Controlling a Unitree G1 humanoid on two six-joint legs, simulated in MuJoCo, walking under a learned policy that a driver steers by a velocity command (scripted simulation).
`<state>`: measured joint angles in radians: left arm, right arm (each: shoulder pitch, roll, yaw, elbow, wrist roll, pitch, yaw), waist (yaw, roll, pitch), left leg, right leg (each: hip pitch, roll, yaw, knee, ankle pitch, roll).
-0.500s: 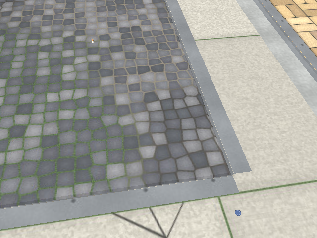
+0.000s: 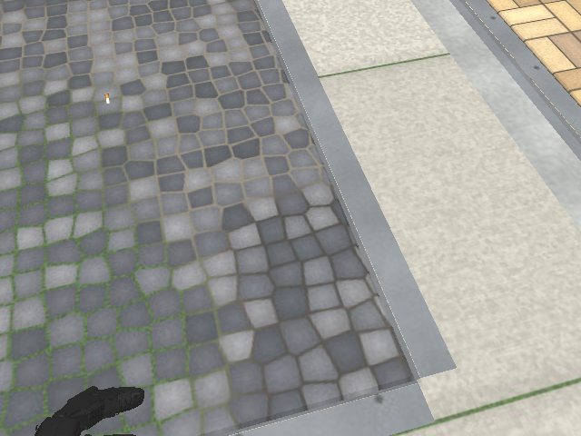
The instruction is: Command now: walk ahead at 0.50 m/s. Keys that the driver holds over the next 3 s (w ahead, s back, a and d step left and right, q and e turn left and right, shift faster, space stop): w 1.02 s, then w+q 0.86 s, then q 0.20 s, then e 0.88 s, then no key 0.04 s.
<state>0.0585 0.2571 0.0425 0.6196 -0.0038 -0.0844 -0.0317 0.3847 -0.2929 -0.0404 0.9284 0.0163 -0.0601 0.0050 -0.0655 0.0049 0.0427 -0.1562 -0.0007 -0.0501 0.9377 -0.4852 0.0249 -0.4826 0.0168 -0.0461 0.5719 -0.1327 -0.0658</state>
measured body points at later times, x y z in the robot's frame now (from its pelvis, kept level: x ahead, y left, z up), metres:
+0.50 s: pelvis +0.28 +0.05 +0.00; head +0.32 +0.06 +0.45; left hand +0.29 +0.33 -0.13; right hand +0.49 -0.20 -0.08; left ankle +0.39 +0.15 -0.72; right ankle +0.11 -0.09 -0.69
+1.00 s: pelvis +0.56 +0.02 +0.00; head +0.59 +0.01 +0.45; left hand +0.79 +0.25 -0.08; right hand +0.54 -0.27 -0.13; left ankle +0.39 +0.15 -0.72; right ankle +0.69 -0.09 -0.72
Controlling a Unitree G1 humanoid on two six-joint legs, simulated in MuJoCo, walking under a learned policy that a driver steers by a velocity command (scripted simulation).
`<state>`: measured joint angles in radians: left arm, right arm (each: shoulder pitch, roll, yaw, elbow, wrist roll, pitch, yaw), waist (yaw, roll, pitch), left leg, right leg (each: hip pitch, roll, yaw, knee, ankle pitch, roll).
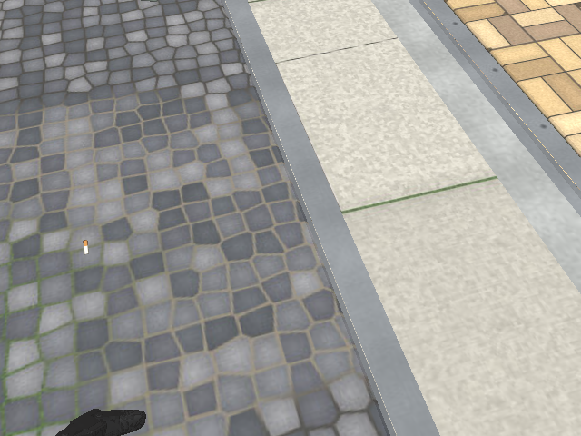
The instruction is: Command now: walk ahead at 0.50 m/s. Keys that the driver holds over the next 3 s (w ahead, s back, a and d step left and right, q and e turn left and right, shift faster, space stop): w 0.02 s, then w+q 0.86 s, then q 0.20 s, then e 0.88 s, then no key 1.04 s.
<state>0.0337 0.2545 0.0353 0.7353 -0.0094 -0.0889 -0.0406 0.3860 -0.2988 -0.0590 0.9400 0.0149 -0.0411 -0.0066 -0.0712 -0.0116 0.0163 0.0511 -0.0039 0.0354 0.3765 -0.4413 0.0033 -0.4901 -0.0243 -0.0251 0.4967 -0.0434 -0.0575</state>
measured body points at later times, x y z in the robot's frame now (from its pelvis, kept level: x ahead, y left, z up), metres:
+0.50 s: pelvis +0.27 +0.02 +0.00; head +0.30 +0.03 +0.45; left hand +0.24 +0.30 -0.14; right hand +0.51 -0.18 -0.09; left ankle +0.40 +0.15 -0.71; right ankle +0.13 -0.11 -0.72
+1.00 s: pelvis +0.55 +0.09 +0.00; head +0.58 +0.12 +0.45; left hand +0.65 +0.42 -0.07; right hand +0.73 -0.16 -0.10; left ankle +0.40 +0.14 -0.72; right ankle +0.75 +0.06 -0.72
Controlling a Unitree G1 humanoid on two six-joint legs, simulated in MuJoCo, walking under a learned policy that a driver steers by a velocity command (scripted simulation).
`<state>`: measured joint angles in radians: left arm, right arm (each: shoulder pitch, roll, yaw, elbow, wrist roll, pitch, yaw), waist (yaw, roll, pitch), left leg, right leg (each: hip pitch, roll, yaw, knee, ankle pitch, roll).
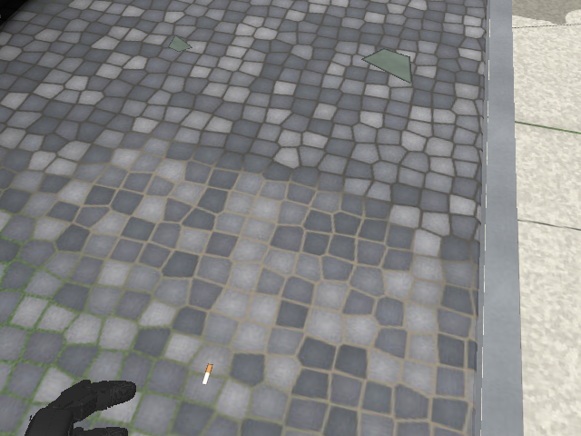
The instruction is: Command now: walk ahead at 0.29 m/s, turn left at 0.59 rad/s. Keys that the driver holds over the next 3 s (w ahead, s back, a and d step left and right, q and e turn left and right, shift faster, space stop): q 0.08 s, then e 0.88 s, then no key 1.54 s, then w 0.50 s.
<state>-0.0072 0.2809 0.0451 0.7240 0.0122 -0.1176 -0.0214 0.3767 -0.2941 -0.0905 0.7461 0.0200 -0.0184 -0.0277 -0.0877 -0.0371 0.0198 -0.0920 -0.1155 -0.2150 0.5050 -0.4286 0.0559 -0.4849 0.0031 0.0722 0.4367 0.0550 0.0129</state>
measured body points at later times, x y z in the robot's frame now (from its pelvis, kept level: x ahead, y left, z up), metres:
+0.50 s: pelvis +0.11 -0.02 +0.01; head +0.13 -0.01 +0.45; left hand +0.23 +0.26 -0.11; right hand +0.27 -0.29 -0.08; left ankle +0.12 +0.12 -0.73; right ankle +0.12 -0.12 -0.70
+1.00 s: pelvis +0.12 -0.05 +0.01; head +0.15 -0.08 +0.46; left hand +0.35 +0.19 -0.07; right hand +0.20 -0.36 -0.09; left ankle +0.20 +0.11 -0.68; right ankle +0.12 -0.13 -0.73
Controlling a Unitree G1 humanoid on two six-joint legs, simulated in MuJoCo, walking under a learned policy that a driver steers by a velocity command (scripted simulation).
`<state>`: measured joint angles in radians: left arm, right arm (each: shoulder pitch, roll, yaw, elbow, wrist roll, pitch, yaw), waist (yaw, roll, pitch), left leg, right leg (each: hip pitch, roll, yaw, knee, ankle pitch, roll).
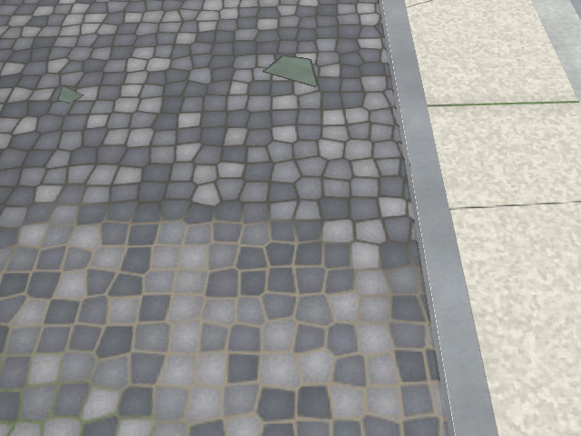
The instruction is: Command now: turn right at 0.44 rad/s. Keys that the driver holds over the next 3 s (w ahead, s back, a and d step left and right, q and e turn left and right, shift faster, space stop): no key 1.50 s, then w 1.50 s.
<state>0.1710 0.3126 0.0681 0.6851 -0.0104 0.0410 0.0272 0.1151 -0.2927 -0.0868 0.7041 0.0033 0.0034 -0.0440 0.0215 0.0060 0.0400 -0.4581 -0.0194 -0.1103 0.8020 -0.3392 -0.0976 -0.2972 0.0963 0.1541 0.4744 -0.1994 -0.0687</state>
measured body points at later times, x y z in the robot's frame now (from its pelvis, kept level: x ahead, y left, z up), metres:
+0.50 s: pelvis +0.00 +0.02 -0.01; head +0.02 +0.01 +0.44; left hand +0.14 +0.28 -0.12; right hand +0.12 -0.24 -0.12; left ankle +0.02 +0.16 -0.74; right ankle -0.03 -0.11 -0.74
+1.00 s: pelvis +0.00 +0.00 -0.01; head +0.01 +0.00 +0.44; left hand +0.10 +0.25 -0.14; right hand +0.04 -0.27 -0.14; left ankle +0.02 +0.16 -0.74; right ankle -0.03 -0.11 -0.74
